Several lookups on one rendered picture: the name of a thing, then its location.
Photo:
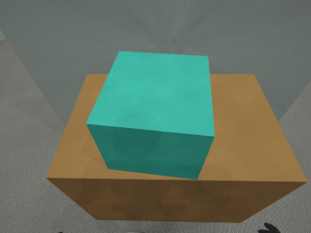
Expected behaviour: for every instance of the right robot hand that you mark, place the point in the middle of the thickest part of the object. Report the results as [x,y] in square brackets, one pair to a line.
[270,227]

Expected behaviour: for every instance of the pedestal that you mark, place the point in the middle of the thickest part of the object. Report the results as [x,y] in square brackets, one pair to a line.
[249,166]

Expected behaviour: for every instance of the carton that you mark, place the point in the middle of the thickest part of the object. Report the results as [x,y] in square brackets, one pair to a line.
[154,114]

